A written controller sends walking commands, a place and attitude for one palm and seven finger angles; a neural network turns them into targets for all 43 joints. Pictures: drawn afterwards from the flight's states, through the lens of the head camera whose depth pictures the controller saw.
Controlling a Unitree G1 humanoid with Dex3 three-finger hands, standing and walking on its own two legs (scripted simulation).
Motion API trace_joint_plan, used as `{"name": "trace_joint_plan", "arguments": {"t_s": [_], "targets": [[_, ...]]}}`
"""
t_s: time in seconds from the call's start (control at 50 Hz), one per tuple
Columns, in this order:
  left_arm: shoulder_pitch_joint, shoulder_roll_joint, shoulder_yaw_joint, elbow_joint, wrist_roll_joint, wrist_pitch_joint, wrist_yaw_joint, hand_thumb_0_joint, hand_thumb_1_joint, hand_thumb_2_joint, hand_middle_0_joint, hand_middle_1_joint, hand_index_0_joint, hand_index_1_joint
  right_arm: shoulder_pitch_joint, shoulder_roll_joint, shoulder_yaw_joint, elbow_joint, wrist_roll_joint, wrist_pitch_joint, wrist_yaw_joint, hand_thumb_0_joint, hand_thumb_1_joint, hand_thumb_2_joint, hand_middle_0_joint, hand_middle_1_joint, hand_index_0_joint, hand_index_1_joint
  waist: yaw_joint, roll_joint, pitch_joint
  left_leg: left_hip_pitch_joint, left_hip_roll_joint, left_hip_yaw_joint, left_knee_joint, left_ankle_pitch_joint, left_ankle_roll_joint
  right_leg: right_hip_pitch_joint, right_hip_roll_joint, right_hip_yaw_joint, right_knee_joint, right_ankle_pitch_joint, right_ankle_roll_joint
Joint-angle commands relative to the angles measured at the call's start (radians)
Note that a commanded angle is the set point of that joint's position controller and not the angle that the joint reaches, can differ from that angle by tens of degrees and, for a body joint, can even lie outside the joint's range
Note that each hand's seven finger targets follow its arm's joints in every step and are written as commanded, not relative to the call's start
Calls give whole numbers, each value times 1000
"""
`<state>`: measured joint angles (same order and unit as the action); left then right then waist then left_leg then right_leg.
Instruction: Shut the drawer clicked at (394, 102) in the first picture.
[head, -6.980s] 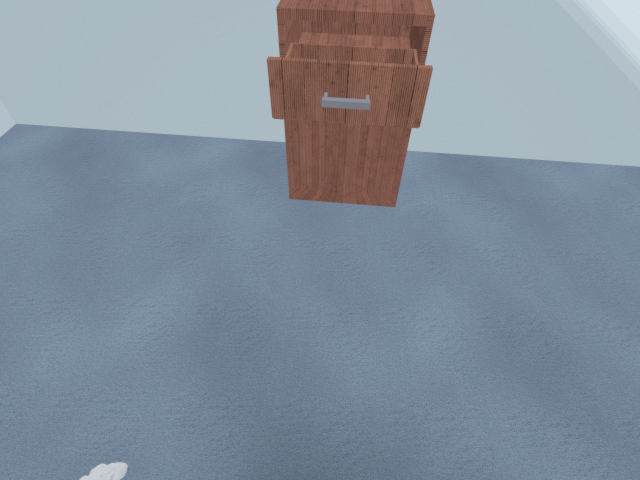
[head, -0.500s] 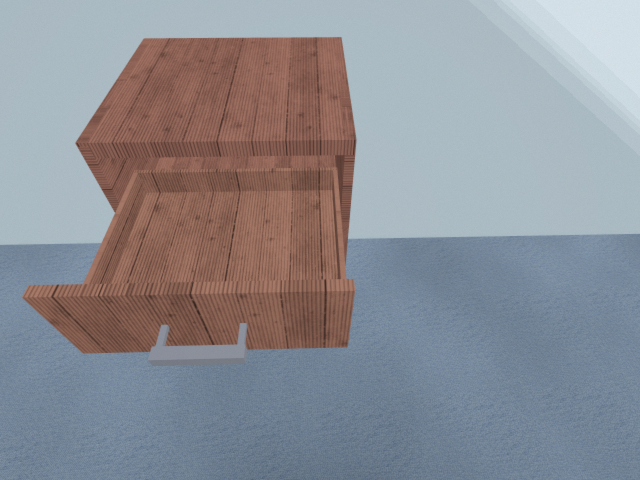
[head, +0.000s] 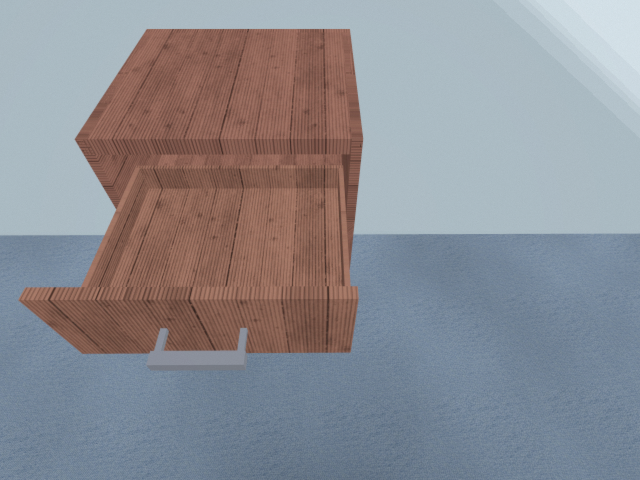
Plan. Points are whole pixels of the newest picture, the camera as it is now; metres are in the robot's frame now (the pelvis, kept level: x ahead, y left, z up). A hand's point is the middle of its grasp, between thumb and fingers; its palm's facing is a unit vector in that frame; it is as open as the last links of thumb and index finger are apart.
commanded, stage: raise the hand and make a fist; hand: left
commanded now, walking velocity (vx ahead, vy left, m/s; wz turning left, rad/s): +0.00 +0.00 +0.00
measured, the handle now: (200, 347) +0.30 +0.20 -0.07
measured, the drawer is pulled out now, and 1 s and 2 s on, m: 0.30 0.30 0.30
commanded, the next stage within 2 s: bring the fist close to the handle in 1.86 s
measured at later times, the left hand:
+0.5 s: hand out of the picture +0.12 +0.16 -0.04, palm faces +0.10 -0.99 -0.04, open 5.3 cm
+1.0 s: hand (180, 478) +0.13 +0.16 -0.01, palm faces +0.06 -1.00 -0.02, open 3.2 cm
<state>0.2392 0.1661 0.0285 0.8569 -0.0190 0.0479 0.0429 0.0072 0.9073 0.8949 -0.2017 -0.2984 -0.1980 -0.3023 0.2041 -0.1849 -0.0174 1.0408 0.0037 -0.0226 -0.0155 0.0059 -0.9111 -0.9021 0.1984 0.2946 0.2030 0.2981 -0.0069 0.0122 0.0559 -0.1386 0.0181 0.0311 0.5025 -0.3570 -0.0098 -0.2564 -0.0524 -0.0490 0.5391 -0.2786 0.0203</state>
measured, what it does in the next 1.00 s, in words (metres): lowers itself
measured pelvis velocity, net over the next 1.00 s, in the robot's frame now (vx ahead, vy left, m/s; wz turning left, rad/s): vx -0.04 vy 0.01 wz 0.04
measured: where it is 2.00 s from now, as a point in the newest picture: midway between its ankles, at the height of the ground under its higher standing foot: outside the picture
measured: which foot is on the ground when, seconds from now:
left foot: down 0.00-1.00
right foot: down 0.00-1.00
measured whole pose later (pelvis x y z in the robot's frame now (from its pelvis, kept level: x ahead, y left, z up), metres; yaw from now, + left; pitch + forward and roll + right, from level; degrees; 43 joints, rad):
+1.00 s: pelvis -0.04 +0.01 -0.07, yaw +2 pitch +13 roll -2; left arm 0.63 0.16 0.02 -0.26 -0.18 -0.38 -0.13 0.02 0.90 0.90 -1.07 -1.24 -1.06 -1.24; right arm 0.24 -0.24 -0.02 0.48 0.02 -0.25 -0.04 0.02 -0.90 -0.90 0.20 0.30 0.20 0.30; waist 0.00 0.02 -0.12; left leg -0.77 0.01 -0.02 1.12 -0.57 0.00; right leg -0.83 -0.07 -0.07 1.06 -0.44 0.02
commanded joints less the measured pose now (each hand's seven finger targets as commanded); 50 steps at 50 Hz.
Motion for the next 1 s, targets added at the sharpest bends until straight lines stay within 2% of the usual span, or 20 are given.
{"name": "trace_joint_plan", "arguments": {"t_s": [0.0,0.02,0.04,0.08,0.14,0.2,0.22,0.28,0.32,0.36,0.4,0.44,0.5,0.54,0.6,0.64,0.72,0.78,0.8,0.98], "targets": [[267,23,27,-850,-102,-118,69,0,900,900,-260,-365,-260,-365,-77,-126,-40,-332,18,-295,-52,0,-900,-900,200,300,200,300,15,263,-297,87,40,-44,-71,905,-41,1,28,-76,75,151,-66],[229,-43,0,-824,-106,-124,42,0,900,900,-280,-387,-280,-387,-15,-132,-50,-306,22,-302,-31,0,-900,-900,200,300,200,300,-12,93,-156,17,51,-48,-22,824,-34,-81,24,-70,43,173,-49],[223,-13,44,-857,-119,-177,14,0,900,900,-300,-408,-300,-408,-47,-157,-78,-363,8,-309,-22,0,-900,-900,200,300,200,300,-4,-22,-70,-119,39,-62,37,653,-17,-115,21,-74,32,223,-46],[403,-18,97,-780,-140,-313,-65,0,900,900,-340,-452,-340,-452,-50,-167,-90,-425,-7,-312,-12,0,-900,-900,200,300,200,300,21,-201,-134,-299,2,-35,139,431,0,-133,31,-85,122,295,-35],[450,-54,94,-800,-187,-566,-209,0,900,900,-400,-517,-400,-517,-94,-158,-86,-508,-10,-321,21,0,-900,-900,200,300,200,300,53,-135,-222,-478,-28,2,292,245,-17,-259,34,-71,312,206,-41],[371,46,185,-817,-223,-776,-331,0,900,900,-460,-582,-460,-582,-104,-159,-93,-560,-4,-337,36,0,-900,-900,200,300,200,300,58,-56,-269,-655,-44,6,439,64,-15,-400,19,8,418,23,-51],[360,61,195,-842,-238,-779,-348,0,900,900,-480,-603,-480,-603,-117,-165,-93,-602,3,-334,33,0,-900,-900,200,300,200,300,67,-65,-296,-693,-51,14,457,8,-7,-408,13,29,413,-72,-50],[198,117,197,-980,-271,-705,-355,0,900,900,-540,-668,-540,-668,-119,-175,-80,-696,30,-325,6,0,-900,-900,200,300,200,300,42,-45,-331,-779,-55,12,506,-149,17,-438,-3,127,344,-374,-36],[138,155,214,-1119,-277,-666,-328,0,900,900,-580,-712,-580,-712,-77,-170,-71,-714,38,-319,-14,0,-900,-900,200,300,200,300,24,-14,-383,-761,-46,4,524,-158,25,-412,-3,155,318,-431,-35],[115,133,166,-1214,-269,-636,-308,0,900,900,-620,-755,-620,-755,-52,-163,-57,-720,44,-316,-30,0,-900,-900,200,300,200,300,1,17,-387,-741,-39,-5,530,-156,32,-420,2,142,310,-420,-35],[72,133,140,-1248,-255,-614,-293,0,900,900,-660,-798,-660,-798,-37,-167,-45,-711,43,-316,-42,0,-900,-900,200,300,200,300,-26,-16,-383,-746,-29,-15,544,-151,37,-432,10,138,306,-418,-32],[96,114,111,-1197,-245,-577,-297,0,900,900,-700,-842,-700,-842,-29,-166,-37,-703,44,-320,-50,0,-900,-900,200,300,200,300,-29,-13,-351,-759,-27,-25,539,-144,35,-433,11,128,303,-402,-30],[147,147,168,-1062,-246,-495,-305,0,900,900,-760,-907,-760,-907,-42,-162,-33,-682,49,-317,-55,0,-900,-900,200,300,200,300,-13,-64,-314,-790,-29,-35,520,-138,30,-399,10,125,275,-415,-26],[185,137,164,-1089,-251,-457,-308,0,900,900,-800,-950,-800,-950,-44,-157,-33,-694,49,-319,-53,0,-900,-900,200,300,200,300,10,-30,-348,-759,-35,-36,490,-101,29,-359,4,111,280,-363,-26],[271,150,208,-1103,-251,-423,-274,0,900,900,-860,-1015,-860,-1015,-61,-143,-38,-695,43,-315,-48,0,-900,-900,200,300,200,300,40,-62,-380,-727,-38,-39,456,-36,27,-300,7,78,292,-267,-27],[302,99,155,-1170,-244,-437,-251,0,900,900,-900,-1058,-900,-1058,-56,-138,-37,-703,34,-318,-38,0,-900,-900,200,300,200,300,36,-46,-374,-695,-38,-42,437,-5,28,-313,12,42,314,-196,-28],[314,93,138,-1216,-218,-486,-195,0,900,900,-980,-1145,-980,-1145,-47,-144,-40,-693,19,-316,-31,0,-900,-900,200,300,200,300,22,-54,-341,-677,-33,-48,422,-1,27,-350,19,10,335,-172,-31],[343,70,87,-1261,-202,-517,-186,0,900,900,-1040,-1210,-1040,-1210,-37,-150,-39,-701,17,-318,-24,0,-900,-900,200,300,200,300,16,-4,-343,-651,-32,-47,415,-1,26,-370,20,-10,355,-150,-36],[359,84,98,-1255,-194,-516,-179,0,900,900,-1060,-1232,-1060,-1232,-38,-153,-42,-698,16,-312,-25,0,-900,-900,200,300,200,300,13,-31,-340,-651,-31,-48,418,5,28,-365,23,-12,356,-140,-36],[439,38,4,-1393,-160,-489,-159,0,900,900,-1240,-1427,-1240,-1427,-12,-149,-37,-752,18,-267,-20,0,-900,-900,200,300,200,300,14,32,-358,-567,-22,-61,398,109,22,-363,35,-54,396,-13,-41]]}}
